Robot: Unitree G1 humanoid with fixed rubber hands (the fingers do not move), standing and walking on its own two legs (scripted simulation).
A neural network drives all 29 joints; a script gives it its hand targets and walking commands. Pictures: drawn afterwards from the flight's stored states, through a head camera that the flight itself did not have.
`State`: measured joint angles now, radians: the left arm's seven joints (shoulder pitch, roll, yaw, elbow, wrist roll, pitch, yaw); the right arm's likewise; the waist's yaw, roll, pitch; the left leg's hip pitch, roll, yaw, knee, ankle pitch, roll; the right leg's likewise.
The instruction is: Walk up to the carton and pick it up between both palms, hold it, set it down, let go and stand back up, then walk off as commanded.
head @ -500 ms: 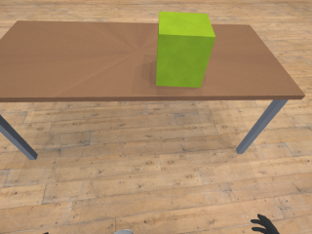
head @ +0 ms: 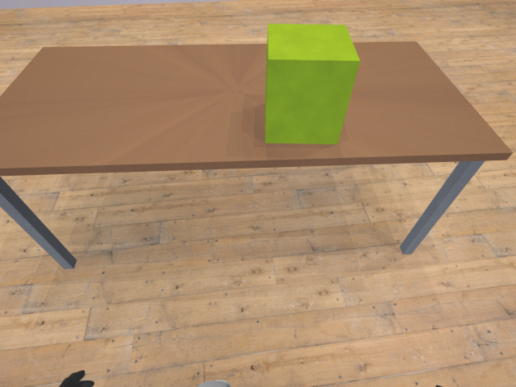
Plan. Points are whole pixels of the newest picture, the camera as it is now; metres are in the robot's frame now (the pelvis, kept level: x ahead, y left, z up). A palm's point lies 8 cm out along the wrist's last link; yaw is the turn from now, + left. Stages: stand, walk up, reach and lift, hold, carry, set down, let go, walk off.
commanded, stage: stand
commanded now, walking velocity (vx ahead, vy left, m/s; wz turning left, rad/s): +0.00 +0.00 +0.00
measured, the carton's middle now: (303, 86) +0.86 -0.09 +0.00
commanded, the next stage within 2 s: none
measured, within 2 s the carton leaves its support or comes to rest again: neither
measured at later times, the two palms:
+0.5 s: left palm out of the picture +0.10 +0.33 -0.11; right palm out of the picture +0.15 -0.28 -0.09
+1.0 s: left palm out of the picture +0.10 +0.33 -0.11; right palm out of the picture +0.14 -0.28 -0.09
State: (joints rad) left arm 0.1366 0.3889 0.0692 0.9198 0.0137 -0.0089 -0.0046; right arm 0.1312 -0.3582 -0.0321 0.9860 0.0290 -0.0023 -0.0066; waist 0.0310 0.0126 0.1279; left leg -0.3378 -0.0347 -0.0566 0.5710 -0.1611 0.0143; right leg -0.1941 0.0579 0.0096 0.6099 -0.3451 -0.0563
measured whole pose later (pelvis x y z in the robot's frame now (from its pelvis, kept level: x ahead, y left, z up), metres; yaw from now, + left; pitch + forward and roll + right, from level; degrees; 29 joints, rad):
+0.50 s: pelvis +0.02 +0.02 +0.01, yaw +0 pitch -1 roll -2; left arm 0.09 0.38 0.07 1.03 0.01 -0.01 -0.01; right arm 0.03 -0.36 -0.03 1.04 0.03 -0.03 -0.01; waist 0.03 0.01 0.12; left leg -0.34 -0.03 -0.06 0.53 -0.16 0.03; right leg -0.15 0.06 0.01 0.46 -0.30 -0.02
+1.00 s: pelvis +0.02 +0.02 +0.01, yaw +0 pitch -1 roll -2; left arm 0.09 0.38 0.07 1.08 0.01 -0.01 -0.01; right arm 0.05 -0.35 -0.03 1.11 0.03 -0.03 -0.01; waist 0.03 0.02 0.04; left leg -0.34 -0.03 -0.06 0.52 -0.16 0.03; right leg -0.14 0.06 0.01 0.46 -0.29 -0.02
